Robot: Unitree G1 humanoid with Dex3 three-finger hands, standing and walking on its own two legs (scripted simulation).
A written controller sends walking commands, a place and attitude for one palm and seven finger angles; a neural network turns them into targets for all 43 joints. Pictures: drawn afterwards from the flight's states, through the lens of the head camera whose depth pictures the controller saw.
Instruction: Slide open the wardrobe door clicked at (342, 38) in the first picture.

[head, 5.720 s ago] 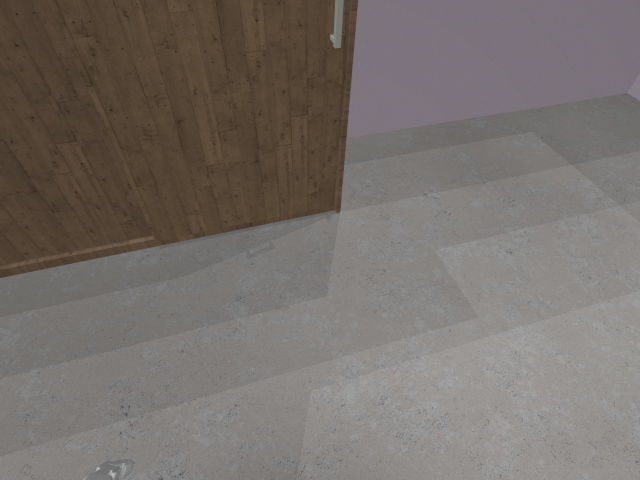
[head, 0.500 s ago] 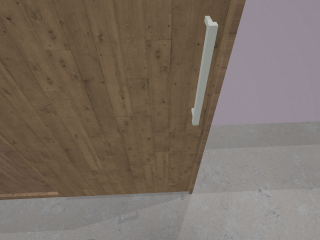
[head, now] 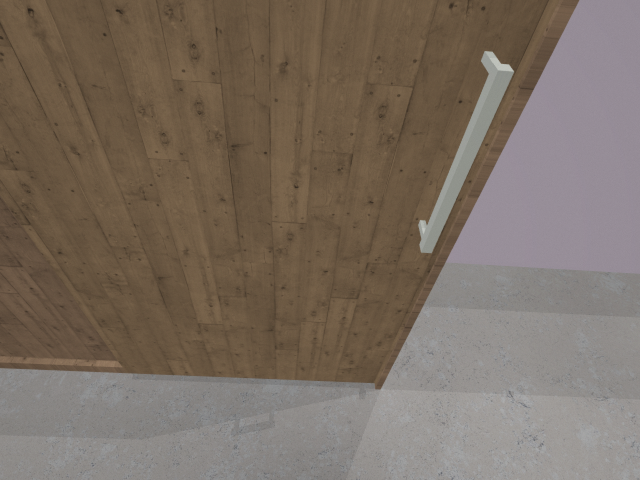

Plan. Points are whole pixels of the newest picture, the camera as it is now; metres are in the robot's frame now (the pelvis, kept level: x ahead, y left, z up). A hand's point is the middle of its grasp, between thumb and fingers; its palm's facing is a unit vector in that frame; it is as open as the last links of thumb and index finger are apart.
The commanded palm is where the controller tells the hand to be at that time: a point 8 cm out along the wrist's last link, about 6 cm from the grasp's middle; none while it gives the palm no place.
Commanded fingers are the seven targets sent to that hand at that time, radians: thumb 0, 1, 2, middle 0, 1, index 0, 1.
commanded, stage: come to a stop and stand still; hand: right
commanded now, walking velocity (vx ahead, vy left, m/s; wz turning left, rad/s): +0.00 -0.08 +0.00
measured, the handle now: (453, 168) +0.51 -0.16 +0.15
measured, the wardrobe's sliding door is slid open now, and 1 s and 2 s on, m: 0.00 0.00 0.00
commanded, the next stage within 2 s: look again from close up in 0.82 s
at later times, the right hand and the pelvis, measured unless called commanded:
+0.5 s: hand out of the picture -0.02 -0.21 -0.18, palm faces +0.06 +0.98 -0.17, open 7.4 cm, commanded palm none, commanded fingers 0.00 -0.90 -0.90 0.20 0.30 0.20 0.30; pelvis -0.02 -0.04 +0.00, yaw -1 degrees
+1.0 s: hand out of the picture +0.02 -0.25 -0.17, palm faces +0.04 +0.96 -0.28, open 7.4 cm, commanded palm none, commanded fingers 0.00 -0.90 -0.90 0.20 0.30 0.20 0.30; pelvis -0.03 -0.04 -0.01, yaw -1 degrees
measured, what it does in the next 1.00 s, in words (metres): steps on the spot: right foot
